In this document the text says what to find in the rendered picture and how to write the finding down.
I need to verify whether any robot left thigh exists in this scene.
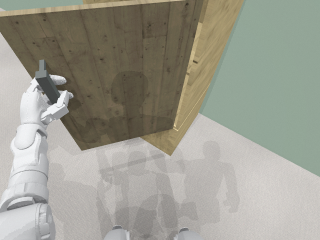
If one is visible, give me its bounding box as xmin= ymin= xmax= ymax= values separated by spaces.
xmin=103 ymin=228 xmax=131 ymax=240

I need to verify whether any handle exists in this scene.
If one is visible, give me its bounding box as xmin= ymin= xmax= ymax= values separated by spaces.
xmin=35 ymin=59 xmax=68 ymax=108

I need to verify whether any cupboard door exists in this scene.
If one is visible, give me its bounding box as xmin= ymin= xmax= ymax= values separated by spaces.
xmin=0 ymin=0 xmax=204 ymax=151

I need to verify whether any left robot hand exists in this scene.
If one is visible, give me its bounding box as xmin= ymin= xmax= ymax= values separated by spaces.
xmin=20 ymin=74 xmax=74 ymax=130

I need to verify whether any robot left shin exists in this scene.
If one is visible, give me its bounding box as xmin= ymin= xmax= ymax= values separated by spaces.
xmin=112 ymin=225 xmax=123 ymax=230

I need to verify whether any robot left upper arm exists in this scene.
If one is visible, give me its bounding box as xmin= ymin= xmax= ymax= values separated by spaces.
xmin=0 ymin=203 xmax=56 ymax=240

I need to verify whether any robot left forearm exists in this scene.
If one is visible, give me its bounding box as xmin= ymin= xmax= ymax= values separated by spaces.
xmin=0 ymin=123 xmax=49 ymax=213

